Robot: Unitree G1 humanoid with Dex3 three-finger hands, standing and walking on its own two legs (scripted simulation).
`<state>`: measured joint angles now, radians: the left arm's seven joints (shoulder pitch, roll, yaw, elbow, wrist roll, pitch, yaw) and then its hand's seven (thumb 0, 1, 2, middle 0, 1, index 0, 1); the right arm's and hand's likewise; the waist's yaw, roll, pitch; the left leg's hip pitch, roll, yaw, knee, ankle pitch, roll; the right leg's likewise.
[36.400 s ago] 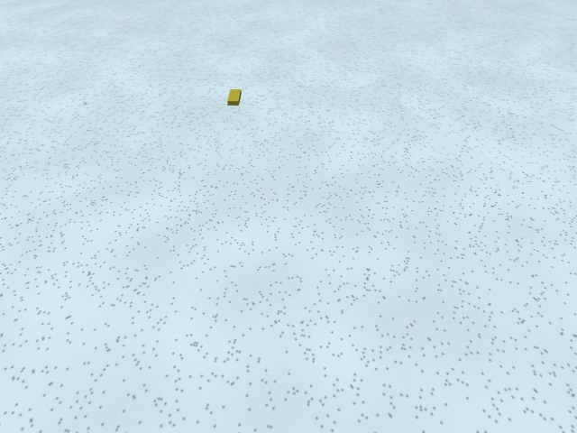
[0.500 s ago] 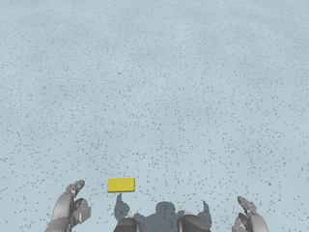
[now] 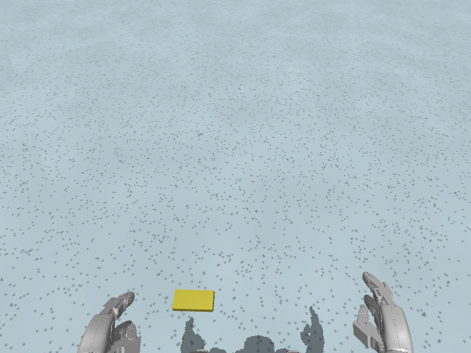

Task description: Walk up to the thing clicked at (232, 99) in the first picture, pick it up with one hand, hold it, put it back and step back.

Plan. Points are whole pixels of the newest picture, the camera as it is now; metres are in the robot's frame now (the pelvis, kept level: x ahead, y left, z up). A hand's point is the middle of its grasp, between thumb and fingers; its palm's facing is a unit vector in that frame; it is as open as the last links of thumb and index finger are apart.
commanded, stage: home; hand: left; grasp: from above
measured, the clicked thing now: (193, 300) +0.42 +0.18 -0.70
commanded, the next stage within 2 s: stand in 1.68 s
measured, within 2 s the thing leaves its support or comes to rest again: neither
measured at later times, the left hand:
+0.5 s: hand (134, 345) +0.16 +0.18 -0.05, palm faces +0.04 -0.98 -0.19, open 7.4 cm
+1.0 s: hand (137, 341) +0.16 +0.18 -0.05, palm faces +0.04 -0.98 -0.19, open 7.4 cm
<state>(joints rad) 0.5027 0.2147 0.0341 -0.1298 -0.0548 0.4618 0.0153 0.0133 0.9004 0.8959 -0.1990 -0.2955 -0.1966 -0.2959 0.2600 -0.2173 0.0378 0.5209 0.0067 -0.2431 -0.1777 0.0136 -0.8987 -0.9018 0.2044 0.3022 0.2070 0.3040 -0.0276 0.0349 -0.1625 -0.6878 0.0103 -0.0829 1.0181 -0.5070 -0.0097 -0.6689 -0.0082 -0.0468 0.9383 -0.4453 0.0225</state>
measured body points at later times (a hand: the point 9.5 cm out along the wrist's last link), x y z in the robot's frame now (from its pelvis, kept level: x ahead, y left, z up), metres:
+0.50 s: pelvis -0.01 +0.01 +0.00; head +0.01 +0.01 +0.45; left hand +0.15 +0.23 -0.03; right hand +0.15 -0.24 -0.06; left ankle +0.00 +0.12 -0.68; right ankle +0.01 -0.14 -0.68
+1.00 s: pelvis +0.00 +0.00 +0.00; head +0.02 +0.01 +0.45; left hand +0.16 +0.23 -0.03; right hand +0.16 -0.24 -0.06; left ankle +0.00 +0.12 -0.68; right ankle +0.01 -0.14 -0.68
